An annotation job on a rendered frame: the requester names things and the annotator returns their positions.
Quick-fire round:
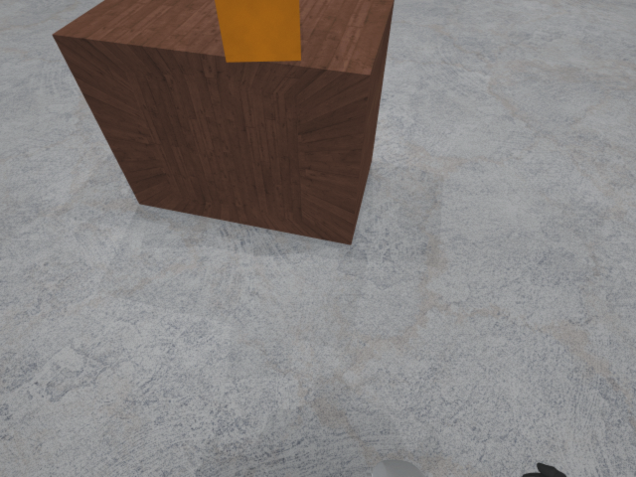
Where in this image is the carton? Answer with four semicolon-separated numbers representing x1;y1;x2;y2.
215;0;301;63

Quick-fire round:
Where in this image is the pedestal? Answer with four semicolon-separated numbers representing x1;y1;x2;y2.
53;0;395;245

